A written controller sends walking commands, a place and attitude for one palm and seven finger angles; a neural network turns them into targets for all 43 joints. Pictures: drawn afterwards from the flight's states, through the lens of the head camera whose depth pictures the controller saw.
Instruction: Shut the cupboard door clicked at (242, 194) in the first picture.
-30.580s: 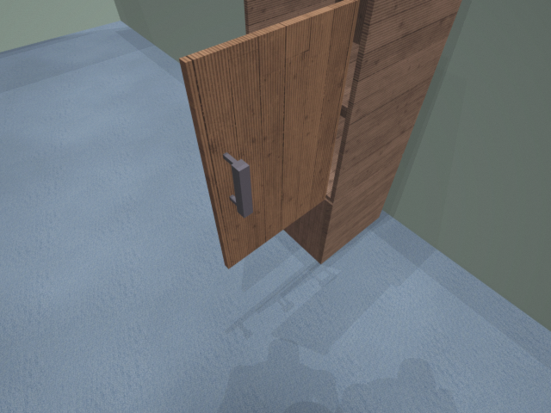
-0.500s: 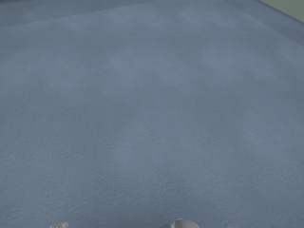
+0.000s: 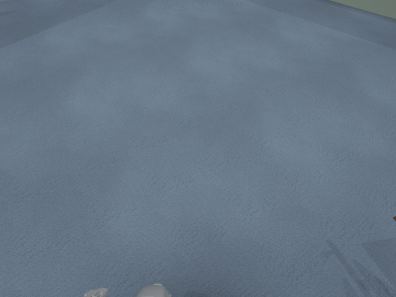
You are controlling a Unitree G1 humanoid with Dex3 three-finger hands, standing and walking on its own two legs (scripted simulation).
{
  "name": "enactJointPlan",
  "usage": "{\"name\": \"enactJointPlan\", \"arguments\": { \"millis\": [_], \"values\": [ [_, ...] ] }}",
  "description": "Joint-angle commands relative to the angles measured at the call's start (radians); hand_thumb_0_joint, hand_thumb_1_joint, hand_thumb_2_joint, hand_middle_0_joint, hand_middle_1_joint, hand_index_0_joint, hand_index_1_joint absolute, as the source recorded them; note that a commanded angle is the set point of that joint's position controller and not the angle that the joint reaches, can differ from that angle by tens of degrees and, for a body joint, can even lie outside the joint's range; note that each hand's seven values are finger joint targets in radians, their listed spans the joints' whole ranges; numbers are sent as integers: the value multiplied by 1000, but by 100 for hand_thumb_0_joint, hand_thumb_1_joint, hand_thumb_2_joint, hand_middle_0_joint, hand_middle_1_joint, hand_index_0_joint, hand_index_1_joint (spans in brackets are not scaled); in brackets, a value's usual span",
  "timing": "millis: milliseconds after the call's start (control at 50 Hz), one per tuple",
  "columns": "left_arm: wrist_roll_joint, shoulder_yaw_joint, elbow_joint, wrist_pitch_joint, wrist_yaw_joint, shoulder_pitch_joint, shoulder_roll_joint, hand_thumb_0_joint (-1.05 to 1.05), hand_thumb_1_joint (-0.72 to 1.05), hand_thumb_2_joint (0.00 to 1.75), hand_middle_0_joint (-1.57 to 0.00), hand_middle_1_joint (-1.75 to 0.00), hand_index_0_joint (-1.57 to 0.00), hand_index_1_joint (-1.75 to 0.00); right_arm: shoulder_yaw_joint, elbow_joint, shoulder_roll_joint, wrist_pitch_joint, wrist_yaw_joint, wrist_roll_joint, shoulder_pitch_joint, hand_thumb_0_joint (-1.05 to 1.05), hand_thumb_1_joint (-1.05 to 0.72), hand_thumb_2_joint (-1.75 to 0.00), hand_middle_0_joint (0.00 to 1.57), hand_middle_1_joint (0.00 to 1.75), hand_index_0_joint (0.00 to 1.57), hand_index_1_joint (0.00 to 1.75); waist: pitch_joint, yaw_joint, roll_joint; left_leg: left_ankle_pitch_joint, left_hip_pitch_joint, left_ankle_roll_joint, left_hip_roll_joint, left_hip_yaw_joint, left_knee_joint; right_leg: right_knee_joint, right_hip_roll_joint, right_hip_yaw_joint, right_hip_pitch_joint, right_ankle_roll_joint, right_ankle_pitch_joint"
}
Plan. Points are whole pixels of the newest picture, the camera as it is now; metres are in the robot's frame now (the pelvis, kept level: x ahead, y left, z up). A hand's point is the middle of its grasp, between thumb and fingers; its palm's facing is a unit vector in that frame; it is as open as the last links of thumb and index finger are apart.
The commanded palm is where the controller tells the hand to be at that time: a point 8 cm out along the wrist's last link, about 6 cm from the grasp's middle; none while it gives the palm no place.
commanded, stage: turn to face it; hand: left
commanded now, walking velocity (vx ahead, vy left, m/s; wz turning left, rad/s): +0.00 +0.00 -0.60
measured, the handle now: out of the picture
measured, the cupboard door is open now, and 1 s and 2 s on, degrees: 61 61 61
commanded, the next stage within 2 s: take the last steps up to it in 1.78 s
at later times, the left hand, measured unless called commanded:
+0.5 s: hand (132, 277) +0.18 +0.16 -0.15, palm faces -0.29 -0.91 -0.29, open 7.3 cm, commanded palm none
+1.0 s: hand (155, 250) +0.24 +0.12 -0.16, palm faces -0.55 -0.81 -0.21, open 7.4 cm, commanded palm none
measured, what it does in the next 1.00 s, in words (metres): steps on the spot, turning right: left foot, then right foot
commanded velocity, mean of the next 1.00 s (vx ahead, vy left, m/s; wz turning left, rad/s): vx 0.00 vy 0.00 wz -0.60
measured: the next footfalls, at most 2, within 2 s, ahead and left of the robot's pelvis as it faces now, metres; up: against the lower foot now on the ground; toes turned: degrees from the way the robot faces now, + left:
left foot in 0.06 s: +0.07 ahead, +0.14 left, +0.00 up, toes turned +0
right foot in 0.40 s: +0.01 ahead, -0.13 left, +0.00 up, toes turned -20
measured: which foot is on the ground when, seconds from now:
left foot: up 0.00-0.04, down 0.06-0.40, up 0.42-0.74, down 0.76-1.00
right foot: down 0.00-0.06, up 0.08-0.38, down 0.40-0.76, up 0.78-1.00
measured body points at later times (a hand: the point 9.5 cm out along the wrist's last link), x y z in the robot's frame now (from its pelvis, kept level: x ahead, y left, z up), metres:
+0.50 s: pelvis +0.01 -0.01 -0.01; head +0.05 -0.04 +0.44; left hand +0.19 +0.21 -0.13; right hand -0.02 -0.28 -0.16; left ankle +0.02 +0.13 -0.68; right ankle -0.02 -0.11 -0.74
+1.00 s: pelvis +0.04 +0.00 +0.00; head +0.09 -0.02 +0.45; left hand +0.27 +0.16 -0.14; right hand -0.05 -0.25 -0.13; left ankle +0.10 +0.11 -0.74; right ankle -0.05 -0.10 -0.68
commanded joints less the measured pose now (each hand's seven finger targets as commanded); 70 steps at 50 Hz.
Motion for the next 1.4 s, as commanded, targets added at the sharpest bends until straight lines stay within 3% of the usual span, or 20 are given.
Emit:
{"name": "enactJointPlan", "arguments": {
  "millis": [0,40,60,160,340,360,380,440,520,680,700,740,820,980,1040,1060,1080,1100,1200,1380],
  "values": [
    [-9,74,-83,-13,18,-55,215,0,90,90,-20,-30,-20,-30,-17,-52,-79,-41,-12,4,97,0,-90,-90,20,30,20,30,-134,-35,-133,150,204,14,-27,14,-321,-78,-175,246,-33,-106,232],
    [-28,55,-110,-1,6,-1,107,0,90,90,-20,-30,-20,-30,-40,-53,-233,-60,-22,-20,136,0,-90,-90,20,30,20,30,-157,-33,303,211,399,145,316,-344,-550,227,50,39,-290,8,-197],
    [-18,53,-128,-8,1,-36,125,0,90,90,-20,-30,-20,-30,-42,-67,-258,-56,-27,-24,161,0,-90,-90,20,30,20,30,-135,-54,275,282,310,244,444,-427,-573,449,33,-44,-281,25,-367],
    [-13,60,-84,8,-23,-46,103,0,90,90,-20,-30,-20,-30,-21,-78,-166,-58,-30,-29,47,0,-90,-90,20,30,20,30,-100,-4,209,565,301,209,292,-78,-485,590,-44,-88,-272,61,-220],
    [-11,54,-66,-10,-23,5,108,0,90,90,-20,-30,-20,-30,-50,-44,-202,-39,-10,-17,54,0,-90,-90,20,30,20,30,-137,13,201,471,236,127,279,90,-289,-31,-4,-202,88,15,32],
    [-6,66,-50,-18,-15,64,167,0,90,90,-20,-30,-20,-30,-50,-55,-177,-37,-4,-9,46,0,-90,-90,20,30,20,30,-154,43,77,318,110,74,233,123,-163,-136,-89,-89,237,-21,142],
    [2,87,-36,-30,-1,113,283,0,90,90,-20,-30,-20,-30,-28,-102,-89,-35,1,-3,3,0,-90,-90,20,30,20,30,-139,79,-282,-171,-154,7,71,195,70,-211,-354,272,351,-126,409],
    [-10,82,-41,-25,29,57,255,0,90,90,-20,-30,-20,-30,-23,-106,-106,-16,-19,-3,-58,0,-90,-90,20,30,20,30,-90,56,-231,-137,-247,10,61,-45,358,-198,-346,300,211,-225,417],
    [-5,65,-76,-28,29,-30,205,0,90,90,-20,-30,-20,-30,-21,-67,-84,-14,-4,-8,-10,0,-90,-90,20,30,20,30,-129,7,-134,-2,-94,-6,39,-6,211,-169,-237,150,115,-175,383],
    [-9,74,-68,-16,21,-39,223,0,90,90,-20,-30,-20,-30,-16,-71,-80,-35,-13,3,45,0,-90,-90,20,30,20,30,-134,-19,-132,117,160,14,-30,10,-278,-93,-190,265,9,-131,313],
    [-13,69,-72,-13,19,-56,199,0,90,90,-20,-30,-20,-30,-19,-54,-99,-43,-15,3,88,0,-90,-90,20,30,20,30,-149,-41,-81,190,269,24,0,-10,-406,-40,-144,229,-59,-83,230],
    [-24,51,-110,-9,5,-14,111,0,90,90,-20,-30,-20,-30,-42,-68,-254,-55,-24,-21,127,0,-90,-90,20,30,20,30,-169,-38,328,358,395,206,407,-391,-558,350,56,-33,-290,25,-339],
    [-9,66,-84,2,-19,-51,131,0,90,90,-20,-30,-20,-30,-22,-97,-180,-57,-28,-30,10,0,-90,-90,20,30,20,30,-74,3,207,485,253,227,321,-171,-514,638,-38,-52,-289,54,-242],
    [-13,44,-93,1,-28,-96,84,0,90,90,-20,-30,-20,-30,-44,-45,-202,-45,-17,-26,86,0,-90,-90,20,30,20,30,-119,-40,259,627,327,192,303,33,-404,252,-11,-184,-105,39,-176],
    [-11,52,-65,-11,-23,0,120,0,90,90,-20,-30,-20,-30,-50,-51,-212,-38,-9,-17,43,0,-90,-90,20,30,20,30,-131,21,201,492,224,117,272,96,-263,-36,-5,-196,107,11,51],
    [-5,66,-45,-21,-14,67,187,0,90,90,-20,-30,-20,-30,-47,-64,-177,-37,-3,-8,37,0,-90,-90,20,30,20,30,-163,53,48,317,90,61,215,139,-117,-135,-116,-56,265,-32,187],
    [0,87,-29,-32,1,118,299,0,90,90,-20,-30,-20,-30,-23,-115,-90,-36,1,-3,-13,0,-90,-90,20,30,20,30,-146,88,-294,-213,-181,3,49,181,123,-190,-375,298,367,-147,496],
    [-16,87,-16,-30,14,174,322,0,90,90,-20,-30,-20,-30,-15,-140,-118,-21,-10,-5,-62,0,-90,-90,20,30,20,30,-140,121,-208,-262,-185,6,44,34,272,-181,-444,351,267,-230,634],
    [-12,64,-56,-33,33,-12,210,0,90,90,-20,-30,-20,-30,-13,-74,-99,-22,-10,-4,-24,0,-90,-90,20,30,20,30,-165,15,-140,-34,-134,-12,55,-17,251,-117,-254,146,206,-188,593],
    [-10,71,-60,-20,22,-46,227,0,90,90,-20,-30,-20,-30,-13,-66,-85,-36,-11,2,51,0,-90,-90,20,30,20,30,-141,-25,-133,138,159,8,-28,19,-271,-76,-184,239,22,-127,357]
  ]
}}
